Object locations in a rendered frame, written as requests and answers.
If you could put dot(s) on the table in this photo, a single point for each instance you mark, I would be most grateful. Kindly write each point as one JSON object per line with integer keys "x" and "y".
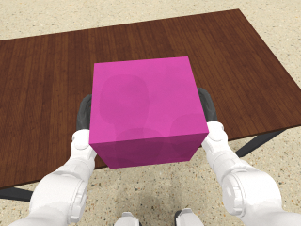
{"x": 44, "y": 79}

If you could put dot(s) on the robot right shin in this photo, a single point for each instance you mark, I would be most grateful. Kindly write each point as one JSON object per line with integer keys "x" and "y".
{"x": 185, "y": 211}

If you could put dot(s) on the left robot forearm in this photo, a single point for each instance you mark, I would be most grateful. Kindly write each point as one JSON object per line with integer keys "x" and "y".
{"x": 81, "y": 163}

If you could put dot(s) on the left robot hand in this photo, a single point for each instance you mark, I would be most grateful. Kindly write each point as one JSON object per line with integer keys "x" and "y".
{"x": 83, "y": 115}

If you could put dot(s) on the robot right thigh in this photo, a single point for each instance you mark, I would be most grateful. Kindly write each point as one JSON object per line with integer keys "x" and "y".
{"x": 188, "y": 219}

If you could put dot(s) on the robot left upper arm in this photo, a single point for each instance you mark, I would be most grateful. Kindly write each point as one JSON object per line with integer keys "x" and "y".
{"x": 59, "y": 201}

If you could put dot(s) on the carton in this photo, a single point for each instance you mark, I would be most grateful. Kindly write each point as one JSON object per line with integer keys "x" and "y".
{"x": 145, "y": 112}

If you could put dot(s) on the right robot forearm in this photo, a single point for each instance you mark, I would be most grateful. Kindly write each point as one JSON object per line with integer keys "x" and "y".
{"x": 219, "y": 155}

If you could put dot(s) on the right robot hand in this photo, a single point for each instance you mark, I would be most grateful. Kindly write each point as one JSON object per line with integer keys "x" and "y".
{"x": 207, "y": 105}

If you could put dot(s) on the robot right upper arm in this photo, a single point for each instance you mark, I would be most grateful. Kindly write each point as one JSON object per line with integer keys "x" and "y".
{"x": 253, "y": 197}

